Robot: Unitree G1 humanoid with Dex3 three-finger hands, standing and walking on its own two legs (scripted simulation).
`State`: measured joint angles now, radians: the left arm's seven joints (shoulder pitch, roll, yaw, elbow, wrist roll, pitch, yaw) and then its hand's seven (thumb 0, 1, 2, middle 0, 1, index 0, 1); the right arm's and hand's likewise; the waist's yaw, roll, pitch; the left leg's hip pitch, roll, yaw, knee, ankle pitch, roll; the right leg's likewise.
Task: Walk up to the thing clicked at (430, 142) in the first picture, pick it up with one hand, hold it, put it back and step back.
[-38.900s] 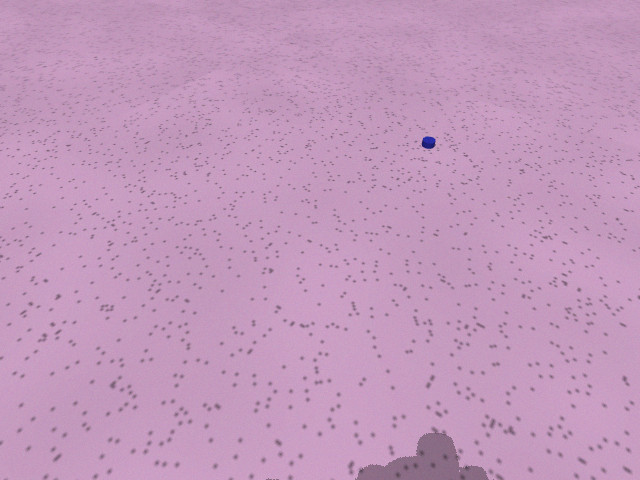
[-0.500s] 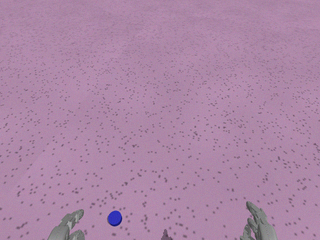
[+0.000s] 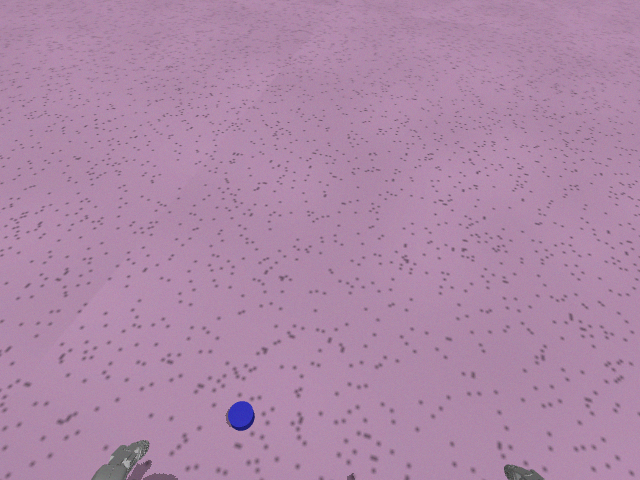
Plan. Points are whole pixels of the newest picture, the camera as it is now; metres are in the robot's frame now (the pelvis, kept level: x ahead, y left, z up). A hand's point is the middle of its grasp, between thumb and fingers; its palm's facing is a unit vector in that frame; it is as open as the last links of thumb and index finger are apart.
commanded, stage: stand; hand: left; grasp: from above
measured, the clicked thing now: (241, 415) +0.43 +0.24 -0.72
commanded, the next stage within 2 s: none
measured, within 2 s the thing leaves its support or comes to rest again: neither
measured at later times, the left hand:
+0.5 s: hand out of the picture +0.04 +0.24 -0.13, palm faces +0.04 -0.94 -0.33, open 7.4 cm
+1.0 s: hand out of the picture +0.04 +0.24 -0.12, palm faces +0.02 -0.94 -0.33, open 7.4 cm
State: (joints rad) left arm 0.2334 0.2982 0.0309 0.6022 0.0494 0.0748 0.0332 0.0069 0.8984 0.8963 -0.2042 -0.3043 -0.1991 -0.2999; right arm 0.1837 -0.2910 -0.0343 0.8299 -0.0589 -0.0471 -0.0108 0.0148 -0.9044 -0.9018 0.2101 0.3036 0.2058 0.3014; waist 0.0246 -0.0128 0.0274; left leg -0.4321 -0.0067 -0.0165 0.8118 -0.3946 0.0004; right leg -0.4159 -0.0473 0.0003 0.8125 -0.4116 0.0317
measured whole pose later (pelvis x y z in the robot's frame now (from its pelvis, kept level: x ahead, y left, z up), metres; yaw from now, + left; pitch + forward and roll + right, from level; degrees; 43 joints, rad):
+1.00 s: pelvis -0.01 +0.00 +0.04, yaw +0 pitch -5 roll +0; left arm 0.15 0.30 0.02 1.14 0.03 0.00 0.02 0.00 0.90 0.90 -0.20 -0.30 -0.20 -0.30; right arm 0.15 -0.32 -0.03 1.14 -0.02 0.00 -0.01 0.01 -0.91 -0.90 0.21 0.30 0.20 0.30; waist 0.01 0.01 0.07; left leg -0.12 0.01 -0.03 0.38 -0.17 -0.01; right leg -0.09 -0.04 -0.02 0.35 -0.18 0.03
